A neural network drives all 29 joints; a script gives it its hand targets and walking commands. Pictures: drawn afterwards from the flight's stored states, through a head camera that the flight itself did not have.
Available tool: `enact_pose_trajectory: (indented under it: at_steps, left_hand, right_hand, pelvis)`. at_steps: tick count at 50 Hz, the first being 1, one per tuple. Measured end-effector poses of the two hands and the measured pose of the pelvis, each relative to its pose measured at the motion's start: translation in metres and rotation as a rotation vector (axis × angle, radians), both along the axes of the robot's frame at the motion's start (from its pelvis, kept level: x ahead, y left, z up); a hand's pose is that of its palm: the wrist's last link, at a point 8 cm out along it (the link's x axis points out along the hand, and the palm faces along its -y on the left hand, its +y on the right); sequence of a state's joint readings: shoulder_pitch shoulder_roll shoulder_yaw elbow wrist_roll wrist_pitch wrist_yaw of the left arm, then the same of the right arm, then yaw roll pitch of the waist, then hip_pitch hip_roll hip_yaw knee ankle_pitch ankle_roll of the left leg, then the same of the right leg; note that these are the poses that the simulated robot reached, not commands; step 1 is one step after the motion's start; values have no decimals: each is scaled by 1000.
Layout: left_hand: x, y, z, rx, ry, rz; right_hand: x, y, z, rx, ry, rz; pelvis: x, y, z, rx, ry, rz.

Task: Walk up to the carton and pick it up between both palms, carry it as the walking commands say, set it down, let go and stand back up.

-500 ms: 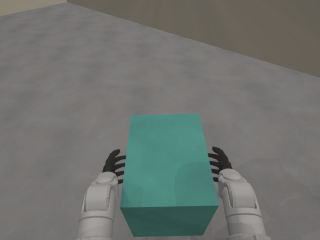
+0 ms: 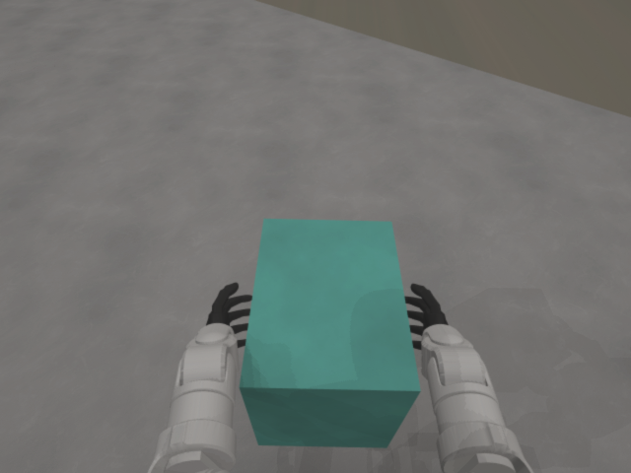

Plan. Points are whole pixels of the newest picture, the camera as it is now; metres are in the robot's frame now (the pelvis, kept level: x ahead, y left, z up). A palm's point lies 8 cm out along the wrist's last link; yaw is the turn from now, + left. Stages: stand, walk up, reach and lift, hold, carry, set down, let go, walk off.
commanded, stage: set down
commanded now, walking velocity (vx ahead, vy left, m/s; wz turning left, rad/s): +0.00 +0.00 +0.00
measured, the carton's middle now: (325, 333) +0.33 +0.03 -0.08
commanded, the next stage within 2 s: none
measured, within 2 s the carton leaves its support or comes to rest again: neither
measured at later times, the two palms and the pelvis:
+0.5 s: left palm (223, 353) +0.29 +0.19 -0.09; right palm (410, 348) +0.32 -0.10 -0.09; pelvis -0.03 -0.01 -0.04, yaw +1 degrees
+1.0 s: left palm (239, 360) +0.32 +0.19 -0.18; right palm (402, 355) +0.36 -0.10 -0.18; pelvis -0.03 +0.01 -0.10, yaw +0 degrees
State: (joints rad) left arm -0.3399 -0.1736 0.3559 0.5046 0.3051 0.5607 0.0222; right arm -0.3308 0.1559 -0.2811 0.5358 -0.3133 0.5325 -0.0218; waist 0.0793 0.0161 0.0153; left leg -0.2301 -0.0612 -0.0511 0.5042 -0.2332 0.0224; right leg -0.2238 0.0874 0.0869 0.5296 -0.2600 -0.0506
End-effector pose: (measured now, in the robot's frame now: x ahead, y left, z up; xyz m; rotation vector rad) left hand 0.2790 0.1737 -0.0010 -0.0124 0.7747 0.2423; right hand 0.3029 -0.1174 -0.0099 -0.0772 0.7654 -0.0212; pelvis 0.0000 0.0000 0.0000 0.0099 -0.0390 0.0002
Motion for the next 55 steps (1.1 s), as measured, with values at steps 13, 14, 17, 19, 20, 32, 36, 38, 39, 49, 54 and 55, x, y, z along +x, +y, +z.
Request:
enact_pose_trajectory:
  at_steps: [13, 14, 17, 19, 20, 32, 36, 38, 39, 49, 54, 55]
  left_hand:
    - [-9, 4, -50, -30, -22, 66]
    - [-8, 6, -53, -27, -26, 67]
    - [-6, 12, -63, -22, -32, 65]
    - [-3, 15, -69, -17, -40, 60]
    - [-1, 16, -72, -16, -43, 57]
    - [29, 16, -110, -26, -49, 33]
    - [32, 17, -125, -45, -56, 49]
    - [33, 18, -133, -51, -57, 55]
    - [34, 18, -136, -52, -56, 56]
    - [42, 15, -172, -39, -53, 62]
    - [46, 11, -190, -40, -59, 63]
    - [47, 10, -194, -36, -59, 61]
  right_hand:
    - [7, 5, -44, 23, -12, 13]
    - [8, 7, -48, 23, -17, 17]
    - [11, 13, -58, 24, -25, 18]
    - [13, 16, -65, 31, -32, 12]
    - [14, 17, -68, 33, -35, 10]
    - [34, 16, -108, 24, -42, -15]
    - [39, 17, -120, 20, -47, -14]
    - [41, 18, -126, 19, -47, -12]
    - [42, 18, -130, 19, -46, -12]
    - [52, 16, -169, 26, -43, -4]
    - [55, 11, -189, 41, -46, -13]
    - [55, 10, -193, 43, -46, -15]
  pelvis:
    - [-11, -19, -13, 0, 163, 9]
    - [-13, -19, -15, -1, 176, 11]
    - [-19, -20, -21, -6, 215, 19]
    - [-22, -19, -25, -9, 240, 23]
    - [-24, -18, -27, -11, 253, 24]
    - [-31, 1, -54, -6, 397, 5]
    - [-29, 7, -63, -5, 456, 1]
    - [-28, 9, -67, -7, 481, 0]
    - [-28, 10, -70, -7, 492, 1]
    - [-32, 15, -97, -8, 591, 5]
    - [-36, 12, -113, -3, 632, 5]
    - [-37, 10, -116, -1, 638, 3]
